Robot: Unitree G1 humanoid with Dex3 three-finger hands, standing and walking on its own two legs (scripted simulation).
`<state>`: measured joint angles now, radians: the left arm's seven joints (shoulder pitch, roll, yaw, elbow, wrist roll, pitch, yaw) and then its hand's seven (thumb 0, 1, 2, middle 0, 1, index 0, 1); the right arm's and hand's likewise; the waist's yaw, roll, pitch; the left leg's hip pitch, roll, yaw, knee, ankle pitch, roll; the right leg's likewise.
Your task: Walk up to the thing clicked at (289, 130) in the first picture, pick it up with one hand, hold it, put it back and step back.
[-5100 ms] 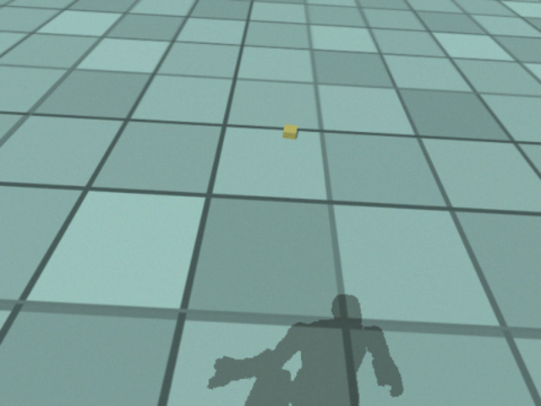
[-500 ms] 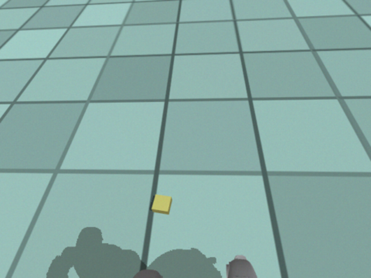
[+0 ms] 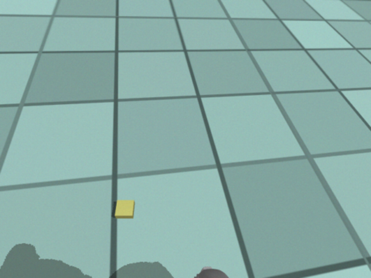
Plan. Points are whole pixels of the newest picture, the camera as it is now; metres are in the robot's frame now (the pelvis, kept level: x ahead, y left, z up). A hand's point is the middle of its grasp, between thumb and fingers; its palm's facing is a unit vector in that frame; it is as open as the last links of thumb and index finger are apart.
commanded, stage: walk up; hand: left
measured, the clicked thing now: (125, 209) +0.52 +0.23 -0.74
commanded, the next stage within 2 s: none
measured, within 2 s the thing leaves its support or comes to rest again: neither
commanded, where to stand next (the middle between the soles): +0.12 -0.01 m, yaw +2 degrees
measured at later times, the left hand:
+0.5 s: hand out of the picture +0.14 +0.24 -0.15, palm faces -0.02 -0.93 -0.38, open 7.4 cm
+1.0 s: hand out of the picture +0.13 +0.23 -0.14, palm faces +0.01 -0.94 -0.33, open 7.4 cm
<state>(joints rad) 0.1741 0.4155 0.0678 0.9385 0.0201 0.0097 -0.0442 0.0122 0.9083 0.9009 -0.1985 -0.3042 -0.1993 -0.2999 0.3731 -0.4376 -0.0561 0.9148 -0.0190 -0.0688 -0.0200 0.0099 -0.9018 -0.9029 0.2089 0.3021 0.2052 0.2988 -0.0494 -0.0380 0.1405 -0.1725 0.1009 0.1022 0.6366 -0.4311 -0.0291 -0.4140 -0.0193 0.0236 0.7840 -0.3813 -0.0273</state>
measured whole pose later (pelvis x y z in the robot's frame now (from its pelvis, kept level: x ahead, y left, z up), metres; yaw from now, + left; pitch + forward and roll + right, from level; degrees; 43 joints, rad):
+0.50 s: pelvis +0.04 -0.03 -0.01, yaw +0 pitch -2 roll +0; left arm 0.10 0.38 0.03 1.00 0.00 0.00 -0.01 0.01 0.91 0.90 -0.20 -0.30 -0.20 -0.30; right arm 0.13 -0.36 0.00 0.97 0.00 -0.02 0.00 0.01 -0.90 -0.90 0.21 0.30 0.20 0.30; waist -0.01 0.00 0.13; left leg -0.39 0.03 0.01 0.70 -0.27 -0.02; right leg -0.33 0.00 0.00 0.73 -0.36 -0.01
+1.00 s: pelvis +0.04 -0.02 +0.01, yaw +2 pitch -2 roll +0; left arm 0.04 0.35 0.02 1.11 0.00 0.00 -0.02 0.01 0.91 0.90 -0.20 -0.30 -0.20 -0.30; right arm 0.04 -0.37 0.01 1.11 0.00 -0.02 0.02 0.01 -0.91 -0.90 0.20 0.30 0.20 0.30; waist 0.00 0.00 0.09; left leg -0.28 0.02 -0.02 0.46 -0.15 -0.01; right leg -0.21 -0.01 -0.02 0.48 -0.25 0.00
